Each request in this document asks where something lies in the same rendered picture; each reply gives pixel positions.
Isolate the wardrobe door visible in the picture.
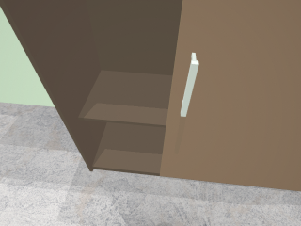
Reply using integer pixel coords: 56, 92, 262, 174
160, 0, 301, 191

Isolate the handle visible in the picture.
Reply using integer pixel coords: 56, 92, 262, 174
181, 53, 199, 117

